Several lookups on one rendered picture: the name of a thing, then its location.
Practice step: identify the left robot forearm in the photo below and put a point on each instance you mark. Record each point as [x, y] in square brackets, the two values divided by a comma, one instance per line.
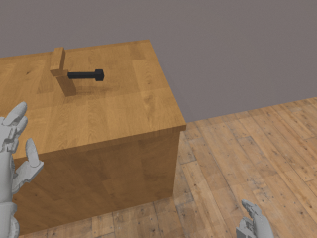
[9, 226]

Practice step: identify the tap lever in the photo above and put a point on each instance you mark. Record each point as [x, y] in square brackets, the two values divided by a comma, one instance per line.
[98, 75]

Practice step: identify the robot left hand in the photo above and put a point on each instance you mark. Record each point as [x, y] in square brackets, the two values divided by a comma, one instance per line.
[11, 128]

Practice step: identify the counter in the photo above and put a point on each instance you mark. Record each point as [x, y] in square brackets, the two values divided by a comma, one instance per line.
[106, 145]

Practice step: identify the robot right hand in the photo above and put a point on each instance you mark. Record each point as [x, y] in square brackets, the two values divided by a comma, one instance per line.
[258, 228]

